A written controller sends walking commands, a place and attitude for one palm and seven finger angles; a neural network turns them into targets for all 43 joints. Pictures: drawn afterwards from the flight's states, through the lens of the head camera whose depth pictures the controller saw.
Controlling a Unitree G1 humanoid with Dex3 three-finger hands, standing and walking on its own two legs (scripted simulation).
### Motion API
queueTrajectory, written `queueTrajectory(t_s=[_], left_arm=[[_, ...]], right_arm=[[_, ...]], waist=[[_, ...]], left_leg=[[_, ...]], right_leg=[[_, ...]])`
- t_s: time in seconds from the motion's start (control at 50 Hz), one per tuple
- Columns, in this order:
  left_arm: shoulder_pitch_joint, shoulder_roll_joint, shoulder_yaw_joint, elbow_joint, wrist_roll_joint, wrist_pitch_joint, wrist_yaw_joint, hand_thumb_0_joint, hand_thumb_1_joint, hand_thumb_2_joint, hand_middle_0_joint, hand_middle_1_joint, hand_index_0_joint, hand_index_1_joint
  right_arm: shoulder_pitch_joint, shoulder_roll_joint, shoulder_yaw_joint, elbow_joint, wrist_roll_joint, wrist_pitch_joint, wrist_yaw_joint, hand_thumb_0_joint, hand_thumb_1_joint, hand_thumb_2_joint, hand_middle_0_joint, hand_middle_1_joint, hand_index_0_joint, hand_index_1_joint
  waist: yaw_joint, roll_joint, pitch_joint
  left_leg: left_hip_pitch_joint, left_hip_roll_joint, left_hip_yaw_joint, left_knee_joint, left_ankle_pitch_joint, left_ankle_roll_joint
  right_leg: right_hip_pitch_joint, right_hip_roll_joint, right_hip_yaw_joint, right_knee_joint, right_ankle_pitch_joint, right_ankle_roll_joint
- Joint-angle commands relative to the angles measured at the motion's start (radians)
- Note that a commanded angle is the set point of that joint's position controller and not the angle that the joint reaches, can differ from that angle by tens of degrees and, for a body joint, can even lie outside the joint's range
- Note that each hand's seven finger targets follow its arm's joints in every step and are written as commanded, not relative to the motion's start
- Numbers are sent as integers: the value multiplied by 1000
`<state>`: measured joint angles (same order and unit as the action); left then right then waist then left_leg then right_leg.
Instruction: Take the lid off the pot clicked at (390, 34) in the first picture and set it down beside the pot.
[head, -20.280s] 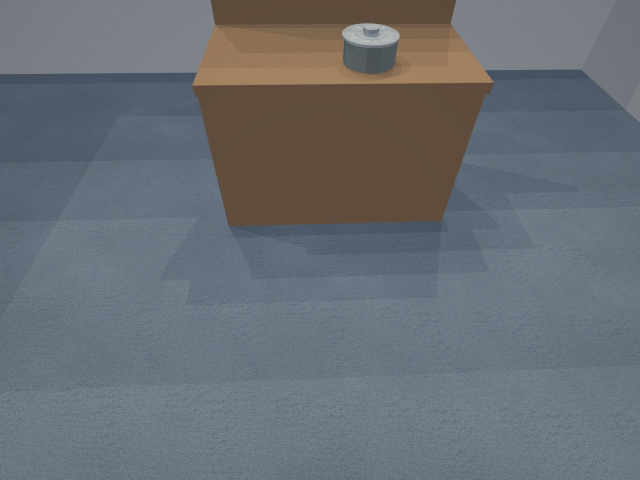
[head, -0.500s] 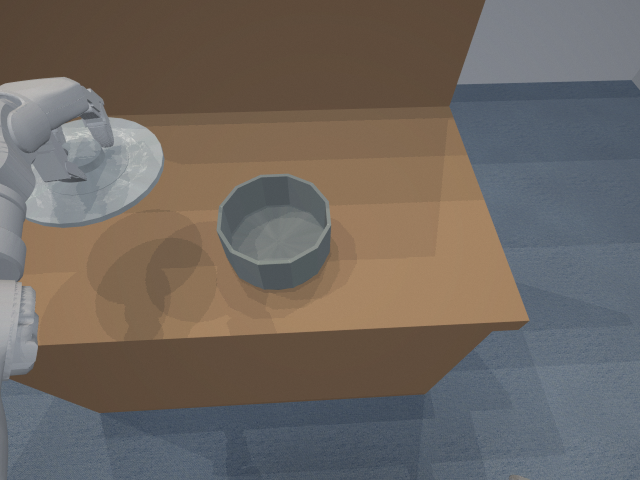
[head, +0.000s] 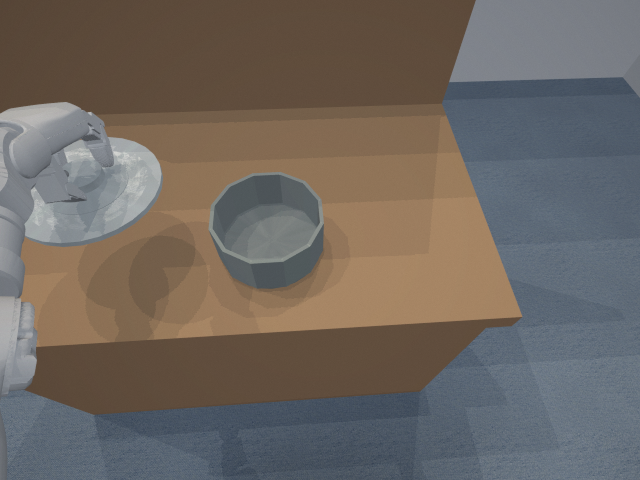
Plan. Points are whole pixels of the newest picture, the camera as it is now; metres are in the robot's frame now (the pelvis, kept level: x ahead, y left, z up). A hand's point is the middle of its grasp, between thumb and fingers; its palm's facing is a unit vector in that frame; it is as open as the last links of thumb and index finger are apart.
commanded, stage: lower the lid onto the table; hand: left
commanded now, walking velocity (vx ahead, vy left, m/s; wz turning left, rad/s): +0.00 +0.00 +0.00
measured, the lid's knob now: (81, 176) +0.48 +0.30 +0.09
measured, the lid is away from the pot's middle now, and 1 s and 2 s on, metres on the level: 0.23 0.24 0.23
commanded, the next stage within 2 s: none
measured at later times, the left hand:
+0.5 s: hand (74, 194) +0.45 +0.30 +0.08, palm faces -0.43 -0.08 -0.90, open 8.3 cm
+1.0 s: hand (84, 206) +0.47 +0.31 +0.05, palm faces -0.47 -0.08 -0.88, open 8.3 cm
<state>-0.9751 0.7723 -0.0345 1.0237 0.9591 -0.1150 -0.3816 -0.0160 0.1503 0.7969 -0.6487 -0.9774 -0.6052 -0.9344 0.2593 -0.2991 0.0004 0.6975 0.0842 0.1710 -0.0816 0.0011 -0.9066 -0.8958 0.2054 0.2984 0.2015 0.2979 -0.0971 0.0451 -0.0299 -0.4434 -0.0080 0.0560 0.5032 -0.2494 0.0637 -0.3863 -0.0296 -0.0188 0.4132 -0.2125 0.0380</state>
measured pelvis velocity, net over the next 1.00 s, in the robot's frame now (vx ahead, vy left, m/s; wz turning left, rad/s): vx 0.00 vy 0.01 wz -0.02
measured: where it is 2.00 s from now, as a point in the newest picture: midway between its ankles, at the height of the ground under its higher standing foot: outside the picture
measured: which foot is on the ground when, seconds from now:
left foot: down 0.00-1.00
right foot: down 0.00-1.00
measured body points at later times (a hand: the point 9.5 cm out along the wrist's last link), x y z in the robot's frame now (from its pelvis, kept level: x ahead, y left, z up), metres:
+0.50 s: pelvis +0.00 +0.00 +0.00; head +0.08 +0.00 +0.44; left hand +0.47 +0.30 +0.14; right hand +0.03 -0.29 -0.13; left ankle -0.01 +0.08 -0.74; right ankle -0.02 -0.15 -0.74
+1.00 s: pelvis +0.00 +0.01 -0.01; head +0.10 +0.02 +0.43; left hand +0.49 +0.31 +0.10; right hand +0.00 -0.28 -0.13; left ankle -0.01 +0.08 -0.74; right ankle -0.02 -0.15 -0.74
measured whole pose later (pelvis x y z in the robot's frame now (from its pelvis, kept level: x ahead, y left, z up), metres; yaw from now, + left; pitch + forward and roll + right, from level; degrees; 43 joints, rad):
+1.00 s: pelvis +0.00 +0.01 -0.01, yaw -1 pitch +16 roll -3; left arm -0.95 0.79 0.00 1.12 1.00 -0.19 -0.31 -0.02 0.15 0.80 -0.65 -0.98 -0.60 -0.93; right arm 0.32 -0.29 0.00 0.73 0.08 0.16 -0.11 0.00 -0.91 -0.90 0.21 0.30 0.20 0.30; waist -0.13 0.03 -0.06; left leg -0.60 0.00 0.07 0.63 -0.30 0.08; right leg -0.54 -0.02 0.00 0.51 -0.25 0.03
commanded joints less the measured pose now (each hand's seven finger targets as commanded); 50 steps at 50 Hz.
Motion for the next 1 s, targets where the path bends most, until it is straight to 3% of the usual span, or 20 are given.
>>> queueTrajectory(t_s=[0.0,0.14,0.16,0.24,0.28,0.3,0.36,0.42,0.46,0.5,0.56,0.6,0.66,0.72,0.74,0.8,0.84,0.88,0.9,0.98], left_arm=[[-520,352,109,-257,-9,-15,55,0,570,997,-830,-1072,-798,-1037],[-475,341,100,-191,-11,-24,64,0,570,997,-830,-1072,-798,-1037],[-489,299,62,-178,-10,-21,63,0,570,997,-830,-1072,-798,-1037],[-516,338,97,-226,-11,-35,72,0,570,997,-830,-1072,-798,-1037],[-484,309,80,-177,-15,-34,74,0,570,997,-830,-1072,-798,-1037],[-479,346,110,-178,-14,-39,77,0,570,997,-830,-1072,-798,-1037],[-482,330,90,-159,-1,-34,88,0,570,997,-830,-1072,-798,-1037],[-466,372,122,-151,4,-40,95,0,570,997,-830,-1072,-798,-1037],[-441,324,82,-97,7,-35,94,0,570,997,-830,-1072,-798,-1037],[-430,386,127,-101,10,-44,95,0,570,997,-830,-1072,-798,-1037],[-492,364,96,-136,14,-48,93,0,570,997,-830,-1072,-798,-1037],[-479,413,144,-169,14,-70,96,0,570,997,-830,-1072,-798,-1037],[-450,328,79,-81,0,-63,87,0,570,997,-830,-1072,-798,-1037],[-521,394,126,-205,14,-79,97,0,570,997,-830,-1072,-798,-1037],[-495,358,110,-187,17,-82,99,0,570,997,-830,-1072,-798,-1037],[-447,383,144,-130,8,-86,105,0,570,997,-830,-1072,-798,-1037],[-463,335,107,-137,15,-75,111,0,570,997,-830,-1072,-798,-1037],[-409,331,105,-62,24,-70,118,0,570,997,-830,-1072,-798,-1037],[-424,374,136,-95,24,-78,121,0,570,997,-830,-1072,-798,-1037],[-447,342,110,-93,36,-72,132,0,570,997,-830,-1072,-798,-1037]], right_arm=[[56,-173,-61,-74,-10,-25,-23,0,-900,-900,200,300,200,300],[69,-176,-56,-59,-4,-21,-28,0,-900,-900,200,300,200,300],[69,-175,-58,-52,-4,-23,-29,0,-900,-900,200,300,200,300],[85,-176,-60,-50,-7,-29,-36,0,-900,-900,200,300,200,300],[91,-176,-59,-44,-6,-31,-38,0,-900,-900,200,300,200,300],[91,-182,-59,-43,-6,-34,-39,0,-900,-900,200,300,200,300],[97,-179,-58,-39,-7,-35,-39,0,-900,-900,200,300,200,300],[103,-184,-57,-40,-7,-34,-41,0,-900,-900,200,300,200,300],[104,-181,-55,-39,-6,-37,-41,0,-900,-900,200,300,200,300],[113,-189,-55,-43,-6,-39,-46,0,-900,-900,200,300,200,300],[128,-187,-59,-33,-6,-41,-49,0,-900,-900,200,300,200,300],[141,-188,-61,-38,-12,-43,-54,0,-900,-900,200,300,200,300],[156,-189,-60,-17,-6,-43,-54,0,-900,-900,200,300,200,300],[171,-191,-67,-14,-13,-38,-54,0,-900,-900,200,300,200,300],[178,-183,-70,-18,-15,-39,-54,0,-900,-900,200,300,200,300],[182,-192,-68,-9,-16,-36,-52,0,-900,-900,200,300,200,300],[184,-186,-70,-7,-17,-29,-45,0,-900,-900,200,300,200,300],[192,-187,-66,-9,-16,-31,-42,0,-900,-900,200,300,200,300],[188,-194,-67,-10,-16,-30,-43,0,-900,-900,200,300,200,300],[199,-186,-69,-12,-21,-28,-43,0,-900,-900,200,300,200,300]], waist=[[3,78,-486],[-4,61,-439],[-14,69,-422],[-10,88,-479],[-13,72,-446],[-8,57,-453],[-13,80,-445],[-6,75,-460],[-16,69,-417],[-6,51,-436],[-23,110,-459],[-16,107,-515],[-37,82,-429],[-25,166,-540],[-31,161,-548],[-22,120,-507],[-26,137,-498],[-29,94,-461],[-20,99,-491],[-34,119,-505]], left_leg=[[389,18,-58,8,495,25],[338,15,-52,5,411,23],[339,19,-48,5,376,23],[378,19,-56,15,433,23],[353,19,-53,16,402,22],[342,21,-50,20,414,24],[327,17,-46,25,398,21],[318,17,-47,32,426,20],[286,17,-39,35,373,19],[273,14,-37,41,379,22],[302,20,-37,54,374,20],[337,21,-48,70,464,20],[292,26,-43,75,394,18],[373,31,-59,91,500,12],[394,29,-63,98,543,8],[347,32,-60,104,546,8],[350,33,-65,102,539,3],[308,29,-62,107,495,3],[313,30,-60,110,517,4],[324,32,-62,120,508,1]], right_leg=[[52,47,-36,-5,313,-75],[32,51,-38,0,271,-74],[4,51,-41,-3,242,-74],[12,53,-39,7,264,-75],[-8,55,-41,6,243,-75],[5,52,-37,10,264,-77],[-6,54,-37,16,256,-76],[7,53,-34,27,278,-76],[-26,55,-38,26,243,-75],[-10,55,-33,32,257,-77],[-45,56,-35,40,238,-76],[-38,61,-34,48,273,-78],[-106,64,-45,51,214,-73],[-99,65,-38,64,249,-77],[-115,70,-42,65,253,-76],[-122,69,-43,70,256,-77],[-146,72,-49,72,238,-77],[-162,77,-51,79,211,-77],[-139,71,-43,80,239,-79],[-169,76,-48,91,219,-76]])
